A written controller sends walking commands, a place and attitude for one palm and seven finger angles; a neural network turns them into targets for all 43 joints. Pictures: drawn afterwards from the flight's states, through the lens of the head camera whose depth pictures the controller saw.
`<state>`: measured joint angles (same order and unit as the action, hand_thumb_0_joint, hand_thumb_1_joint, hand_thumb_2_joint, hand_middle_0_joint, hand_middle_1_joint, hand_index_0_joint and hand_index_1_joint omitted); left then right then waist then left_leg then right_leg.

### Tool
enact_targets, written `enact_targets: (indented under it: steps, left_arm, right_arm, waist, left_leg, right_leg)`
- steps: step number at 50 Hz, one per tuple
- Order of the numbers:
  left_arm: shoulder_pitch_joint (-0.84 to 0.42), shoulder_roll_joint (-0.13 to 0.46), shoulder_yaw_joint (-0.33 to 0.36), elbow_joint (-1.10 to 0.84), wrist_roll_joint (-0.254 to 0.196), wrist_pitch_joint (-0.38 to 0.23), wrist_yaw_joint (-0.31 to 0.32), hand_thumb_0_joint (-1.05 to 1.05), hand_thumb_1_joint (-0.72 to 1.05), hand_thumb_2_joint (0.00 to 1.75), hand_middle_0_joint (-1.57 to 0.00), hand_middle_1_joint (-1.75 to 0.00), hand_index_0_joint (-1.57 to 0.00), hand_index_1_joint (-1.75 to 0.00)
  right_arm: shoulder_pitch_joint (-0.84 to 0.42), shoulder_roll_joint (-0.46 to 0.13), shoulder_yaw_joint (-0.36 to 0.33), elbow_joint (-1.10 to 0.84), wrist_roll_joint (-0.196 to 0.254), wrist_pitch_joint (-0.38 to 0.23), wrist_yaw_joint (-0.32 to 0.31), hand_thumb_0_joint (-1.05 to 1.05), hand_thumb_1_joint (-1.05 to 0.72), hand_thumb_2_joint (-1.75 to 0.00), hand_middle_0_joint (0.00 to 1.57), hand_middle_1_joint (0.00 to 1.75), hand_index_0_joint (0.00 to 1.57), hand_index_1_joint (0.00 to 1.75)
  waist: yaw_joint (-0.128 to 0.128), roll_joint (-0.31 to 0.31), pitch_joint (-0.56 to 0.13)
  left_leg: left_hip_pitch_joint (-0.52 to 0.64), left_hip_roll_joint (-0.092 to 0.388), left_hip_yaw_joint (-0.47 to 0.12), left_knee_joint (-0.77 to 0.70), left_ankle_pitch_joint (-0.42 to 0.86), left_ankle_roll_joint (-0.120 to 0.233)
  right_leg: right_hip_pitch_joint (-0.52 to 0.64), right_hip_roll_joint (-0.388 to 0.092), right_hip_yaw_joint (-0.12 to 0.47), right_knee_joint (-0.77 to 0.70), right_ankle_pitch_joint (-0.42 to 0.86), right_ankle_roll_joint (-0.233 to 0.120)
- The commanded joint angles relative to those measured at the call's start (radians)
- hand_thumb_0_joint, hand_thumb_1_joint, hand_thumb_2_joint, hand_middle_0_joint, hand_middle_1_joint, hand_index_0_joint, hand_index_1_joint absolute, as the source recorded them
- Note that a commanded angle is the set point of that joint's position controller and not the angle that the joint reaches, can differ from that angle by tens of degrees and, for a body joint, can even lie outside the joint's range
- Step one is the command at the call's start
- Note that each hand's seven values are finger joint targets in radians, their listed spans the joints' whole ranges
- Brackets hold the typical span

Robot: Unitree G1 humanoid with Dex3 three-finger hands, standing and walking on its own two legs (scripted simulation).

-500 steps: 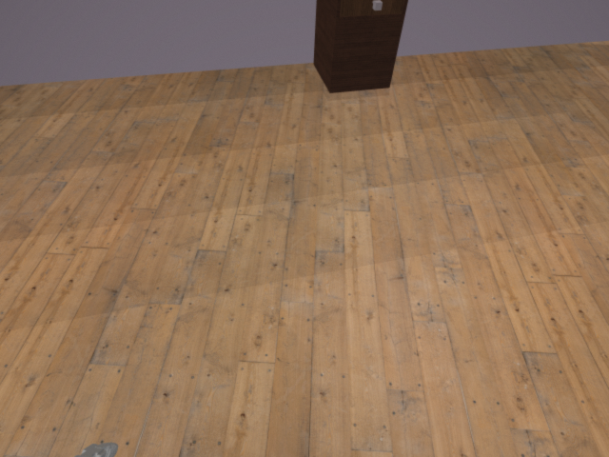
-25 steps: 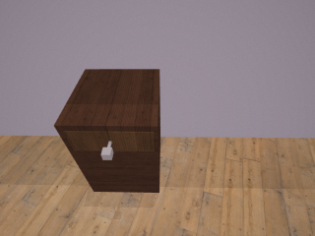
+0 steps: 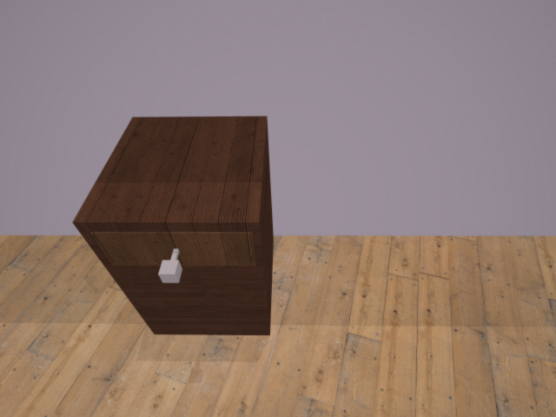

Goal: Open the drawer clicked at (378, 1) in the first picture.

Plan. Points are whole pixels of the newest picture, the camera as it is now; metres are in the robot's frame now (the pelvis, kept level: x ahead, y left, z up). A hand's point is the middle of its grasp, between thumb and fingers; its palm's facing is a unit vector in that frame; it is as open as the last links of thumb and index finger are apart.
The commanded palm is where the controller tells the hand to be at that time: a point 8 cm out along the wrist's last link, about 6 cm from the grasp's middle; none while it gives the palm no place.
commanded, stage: come to a stop and stand still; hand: left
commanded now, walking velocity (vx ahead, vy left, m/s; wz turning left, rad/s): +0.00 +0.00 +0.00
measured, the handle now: (172, 264) +0.50 +0.29 -0.23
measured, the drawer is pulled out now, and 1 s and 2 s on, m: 0.00 0.00 0.00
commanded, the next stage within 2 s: look again from close up in 0.14 s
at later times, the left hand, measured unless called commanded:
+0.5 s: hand out of the picture +0.00 +0.15 -0.17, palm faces +0.05 -0.98 -0.18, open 7.3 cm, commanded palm none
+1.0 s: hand out of the picture +0.01 +0.17 -0.17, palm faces +0.06 -0.98 -0.21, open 7.3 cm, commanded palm none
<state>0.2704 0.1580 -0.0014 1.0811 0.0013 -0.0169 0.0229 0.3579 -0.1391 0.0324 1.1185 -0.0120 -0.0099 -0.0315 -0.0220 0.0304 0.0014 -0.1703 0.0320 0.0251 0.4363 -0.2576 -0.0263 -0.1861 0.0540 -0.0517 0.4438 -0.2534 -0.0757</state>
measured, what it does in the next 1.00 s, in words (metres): stands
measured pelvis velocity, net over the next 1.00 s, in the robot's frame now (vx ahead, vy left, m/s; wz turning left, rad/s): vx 0.02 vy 0.00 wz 0.00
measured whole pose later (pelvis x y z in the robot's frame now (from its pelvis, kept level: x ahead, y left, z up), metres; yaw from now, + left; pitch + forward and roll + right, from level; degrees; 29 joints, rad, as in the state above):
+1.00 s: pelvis +0.02 +0.00 +0.00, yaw +0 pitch +0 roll +1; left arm 0.32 0.13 0.00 1.10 0.00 -0.02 0.04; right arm 0.33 -0.14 0.03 1.12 0.00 0.00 -0.04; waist 0.01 0.02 0.00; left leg -0.13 0.04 0.02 0.41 -0.27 -0.04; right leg -0.15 0.06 -0.06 0.42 -0.27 -0.08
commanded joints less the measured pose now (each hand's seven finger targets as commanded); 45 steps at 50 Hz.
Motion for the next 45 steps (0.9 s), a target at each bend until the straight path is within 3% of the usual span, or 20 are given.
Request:
enact_targets:
  steps: [1,24,42,45]
  left_arm:
    - [0.054,0.089,0.009,-0.016,0.003,-0.018,0.007,0.0,0.9,0.9,-0.2,-0.3,-0.2,-0.3]
    - [0.108,0.078,0.006,0.018,0.005,-0.023,0.013,0.0,0.9,0.9,-0.2,-0.3,-0.2,-0.3]
    - [0.121,0.071,0.008,0.011,0.004,-0.02,0.016,0.0,0.9,0.9,-0.2,-0.3,-0.2,-0.3]
    - [0.123,0.097,0.018,0.001,0.005,-0.02,0.024,0.0,0.9,0.9,-0.2,-0.3,-0.2,-0.3]
  right_arm:
    - [0.05,-0.087,-0.021,-0.016,0.0,-0.011,-0.005,0.0,-0.9,-0.9,0.2,0.3,0.2,0.3]
    - [0.018,-0.092,-0.017,-0.008,0.001,-0.014,-0.013,0.0,-0.9,-0.9,0.2,0.3,0.2,0.3]
    - [0.049,-0.076,-0.015,0.004,0.002,-0.015,-0.015,0.0,-0.9,-0.9,0.2,0.3,0.2,0.3]
    - [0.045,-0.082,-0.019,-0.011,0.005,-0.008,-0.015,0.0,-0.9,-0.9,0.2,0.3,0.2,0.3]
  waist:
    - [0.012,-0.043,0.064]
    - [0.018,-0.03,0.051]
    - [0.024,-0.044,0.073]
    - [0.033,-0.03,0.053]
  left_leg:
    - [-0.056,0.057,-0.043,-0.069,0.111,0.04]
    - [0.009,0.066,-0.038,-0.083,0.171,0.039]
    - [-0.008,0.067,-0.04,-0.085,0.164,0.04]
    - [-0.032,0.06,-0.032,-0.069,0.194,0.033]
  right_leg:
    - [0.032,-0.155,0.15,-0.103,0.21,0.004]
    - [0.059,-0.16,0.14,-0.12,0.313,0.01]
    - [0.058,-0.154,0.133,-0.119,0.279,0.01]
    - [0.095,-0.187,0.155,-0.094,0.406,0.006]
